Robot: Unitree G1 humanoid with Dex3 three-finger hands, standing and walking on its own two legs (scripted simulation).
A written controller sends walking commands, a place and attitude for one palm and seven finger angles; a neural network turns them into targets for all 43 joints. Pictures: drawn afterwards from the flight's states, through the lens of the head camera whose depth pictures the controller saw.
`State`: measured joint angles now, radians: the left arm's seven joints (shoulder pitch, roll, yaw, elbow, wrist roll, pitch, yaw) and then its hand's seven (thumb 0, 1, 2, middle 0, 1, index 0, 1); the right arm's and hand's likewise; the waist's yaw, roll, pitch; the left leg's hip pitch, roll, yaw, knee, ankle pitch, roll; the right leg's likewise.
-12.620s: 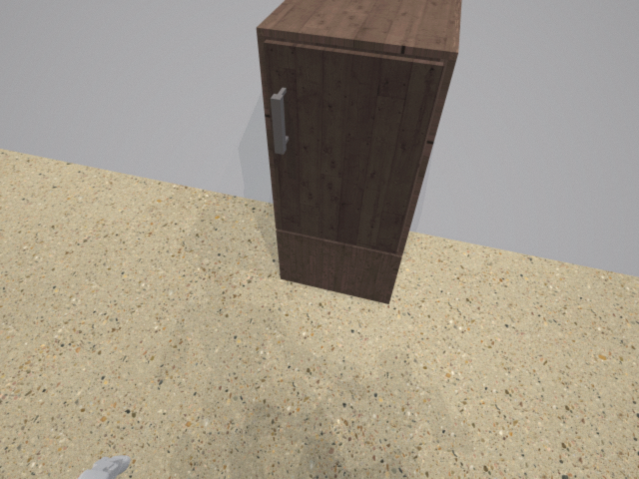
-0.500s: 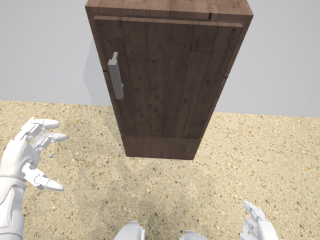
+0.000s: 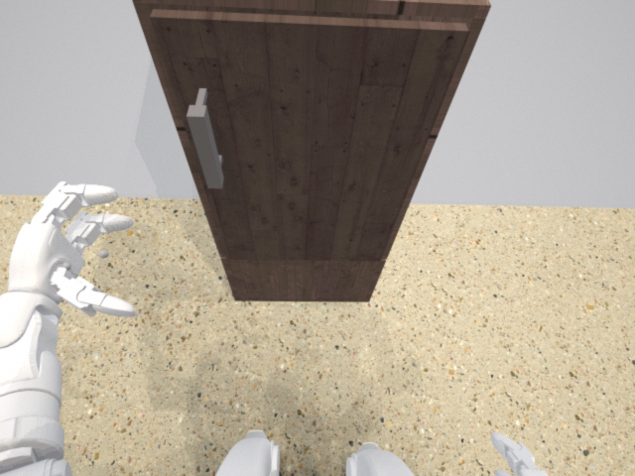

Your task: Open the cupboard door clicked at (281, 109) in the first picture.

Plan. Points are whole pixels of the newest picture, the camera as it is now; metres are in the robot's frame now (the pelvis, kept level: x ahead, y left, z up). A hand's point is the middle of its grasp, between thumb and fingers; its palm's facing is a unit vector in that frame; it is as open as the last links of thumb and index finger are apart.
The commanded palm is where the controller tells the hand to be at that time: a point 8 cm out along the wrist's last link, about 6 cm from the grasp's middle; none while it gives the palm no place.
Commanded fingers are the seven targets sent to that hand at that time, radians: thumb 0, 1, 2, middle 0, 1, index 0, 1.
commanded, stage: move the hooked fingers beside the handle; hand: left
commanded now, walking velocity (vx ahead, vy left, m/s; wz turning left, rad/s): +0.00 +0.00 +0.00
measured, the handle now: (209, 141) +0.57 +0.18 +0.04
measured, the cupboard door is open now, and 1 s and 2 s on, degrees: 0 0 0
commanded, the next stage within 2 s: none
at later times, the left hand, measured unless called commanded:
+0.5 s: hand (124, 206) +0.43 +0.26 +0.05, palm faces +0.02 -1.00 -0.02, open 14.0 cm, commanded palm +0.42 +0.30 +0.05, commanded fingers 0.00 -0.50 0.30 -0.30 -1.20 -0.30 -1.20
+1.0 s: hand (155, 156) +0.52 +0.24 +0.05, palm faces +0.02 -1.00 -0.02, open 14.0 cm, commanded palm +0.51 +0.28 +0.04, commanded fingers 0.00 -0.50 0.30 -0.30 -1.20 -0.30 -1.20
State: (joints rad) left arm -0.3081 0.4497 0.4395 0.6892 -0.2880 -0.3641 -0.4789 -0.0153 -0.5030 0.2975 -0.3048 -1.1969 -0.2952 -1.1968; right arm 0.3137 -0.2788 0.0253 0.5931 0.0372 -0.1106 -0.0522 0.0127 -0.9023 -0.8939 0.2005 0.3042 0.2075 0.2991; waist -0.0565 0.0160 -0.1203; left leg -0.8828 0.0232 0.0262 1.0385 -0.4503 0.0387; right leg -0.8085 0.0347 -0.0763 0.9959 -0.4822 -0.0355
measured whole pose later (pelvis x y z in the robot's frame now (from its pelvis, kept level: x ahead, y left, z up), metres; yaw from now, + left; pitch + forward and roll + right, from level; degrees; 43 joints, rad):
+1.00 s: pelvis +0.00 +0.01 -0.02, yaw -2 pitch +26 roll -5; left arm -0.95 0.68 0.47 1.23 -0.09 -0.39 -0.36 -0.02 -0.50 0.30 -0.30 -1.20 -0.29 -1.20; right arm 0.39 -0.28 0.06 0.63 0.00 0.07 -0.02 0.01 -0.90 -0.89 0.20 0.30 0.21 0.30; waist -0.20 0.03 -0.11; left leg -1.12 0.04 0.02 1.15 -0.48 0.05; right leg -1.03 0.05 -0.08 1.07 -0.49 -0.02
